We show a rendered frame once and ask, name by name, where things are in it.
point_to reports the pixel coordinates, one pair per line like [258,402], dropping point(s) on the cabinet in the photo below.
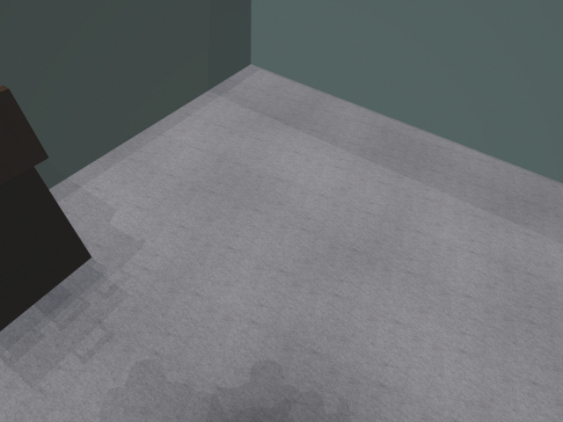
[38,246]

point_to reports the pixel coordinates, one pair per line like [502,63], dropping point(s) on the drawer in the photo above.
[20,148]

